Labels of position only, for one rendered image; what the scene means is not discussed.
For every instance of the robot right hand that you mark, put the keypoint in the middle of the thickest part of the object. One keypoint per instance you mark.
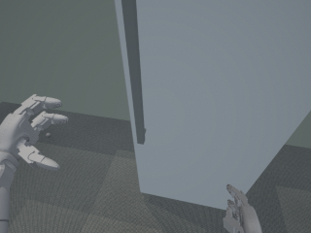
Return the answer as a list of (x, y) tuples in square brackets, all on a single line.
[(247, 220)]

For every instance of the robot left forearm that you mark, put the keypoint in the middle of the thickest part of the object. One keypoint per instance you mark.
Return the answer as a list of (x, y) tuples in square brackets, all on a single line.
[(8, 166)]

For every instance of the robot left hand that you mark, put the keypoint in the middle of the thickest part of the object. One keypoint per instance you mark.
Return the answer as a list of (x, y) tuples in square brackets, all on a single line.
[(16, 127)]

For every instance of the handle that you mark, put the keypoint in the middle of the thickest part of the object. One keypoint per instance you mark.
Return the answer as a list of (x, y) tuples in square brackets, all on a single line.
[(130, 22)]

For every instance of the fridge door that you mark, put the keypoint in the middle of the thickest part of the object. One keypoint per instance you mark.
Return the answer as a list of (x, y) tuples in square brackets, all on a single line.
[(225, 84)]

